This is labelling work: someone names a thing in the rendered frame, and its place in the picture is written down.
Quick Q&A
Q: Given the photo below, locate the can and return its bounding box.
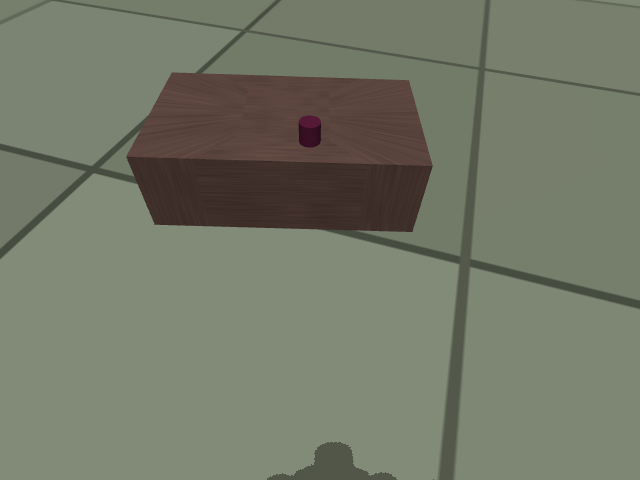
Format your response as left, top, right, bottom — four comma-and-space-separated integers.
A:
299, 116, 321, 148

